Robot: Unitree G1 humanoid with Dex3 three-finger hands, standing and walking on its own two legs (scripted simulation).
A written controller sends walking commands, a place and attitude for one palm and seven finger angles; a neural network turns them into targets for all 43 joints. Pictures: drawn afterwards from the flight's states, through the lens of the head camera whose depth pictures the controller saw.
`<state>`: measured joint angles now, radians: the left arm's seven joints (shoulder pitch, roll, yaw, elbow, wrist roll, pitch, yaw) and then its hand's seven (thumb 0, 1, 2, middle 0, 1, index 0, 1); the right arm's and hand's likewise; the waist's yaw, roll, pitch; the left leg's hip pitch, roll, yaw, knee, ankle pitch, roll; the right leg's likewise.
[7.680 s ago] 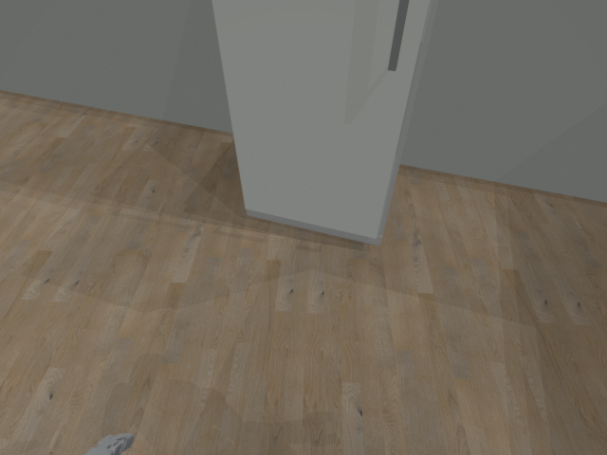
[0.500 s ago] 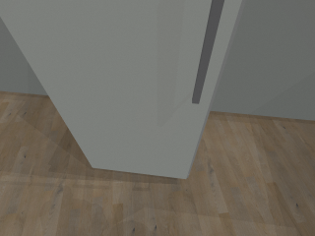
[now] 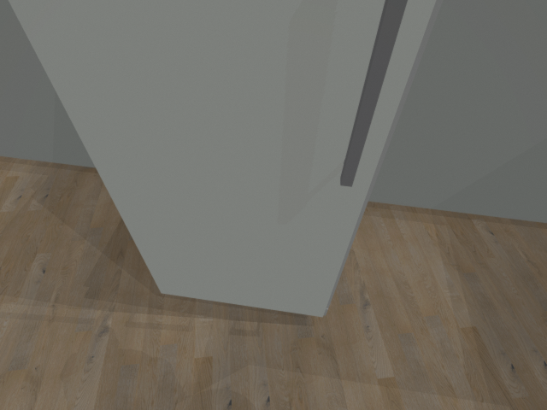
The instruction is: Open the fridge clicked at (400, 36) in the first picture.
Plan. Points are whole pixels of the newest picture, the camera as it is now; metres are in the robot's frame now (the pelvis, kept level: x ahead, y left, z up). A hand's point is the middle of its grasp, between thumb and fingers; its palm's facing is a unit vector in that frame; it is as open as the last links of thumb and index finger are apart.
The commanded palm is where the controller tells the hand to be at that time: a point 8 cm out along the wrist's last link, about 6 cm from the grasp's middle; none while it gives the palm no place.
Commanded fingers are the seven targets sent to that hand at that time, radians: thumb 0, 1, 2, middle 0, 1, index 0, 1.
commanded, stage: look again from close up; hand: right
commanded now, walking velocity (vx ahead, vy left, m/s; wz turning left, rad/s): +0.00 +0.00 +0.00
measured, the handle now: (379, 51) +0.51 -0.10 +0.28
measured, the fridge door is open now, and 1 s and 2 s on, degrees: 0 0 0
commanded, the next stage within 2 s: raise the hand to about handle height in 0.84 s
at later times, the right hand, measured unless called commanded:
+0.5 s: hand out of the picture +0.00 -0.14 -0.17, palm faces +0.02 +0.98 -0.20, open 7.4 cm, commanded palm none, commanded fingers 0.00 -0.90 -0.90 0.20 0.30 0.20 0.30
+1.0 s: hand out of the picture +0.05 -0.15 -0.15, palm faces +0.15 +0.96 -0.23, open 7.4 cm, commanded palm +0.09 -0.19 -0.06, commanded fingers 0.00 -0.81 -0.86 0.21 0.36 0.21 0.36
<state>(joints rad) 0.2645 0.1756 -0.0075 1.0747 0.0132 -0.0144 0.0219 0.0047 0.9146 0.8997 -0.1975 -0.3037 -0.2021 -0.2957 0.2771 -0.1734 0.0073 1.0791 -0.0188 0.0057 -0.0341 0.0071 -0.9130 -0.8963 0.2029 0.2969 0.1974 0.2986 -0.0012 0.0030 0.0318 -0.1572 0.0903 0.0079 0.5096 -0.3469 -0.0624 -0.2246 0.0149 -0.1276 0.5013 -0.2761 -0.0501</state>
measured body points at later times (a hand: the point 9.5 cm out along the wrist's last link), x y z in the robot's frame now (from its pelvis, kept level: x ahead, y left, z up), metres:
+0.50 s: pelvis +0.00 +0.04 +0.00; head +0.01 +0.04 +0.45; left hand +0.02 +0.27 -0.15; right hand -0.01 -0.19 -0.16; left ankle -0.05 +0.16 -0.73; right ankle +0.00 -0.09 -0.73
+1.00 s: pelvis +0.00 +0.05 +0.00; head +0.02 +0.05 +0.45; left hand +0.05 +0.29 -0.15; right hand +0.04 -0.20 -0.13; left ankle -0.05 +0.16 -0.73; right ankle +0.00 -0.09 -0.73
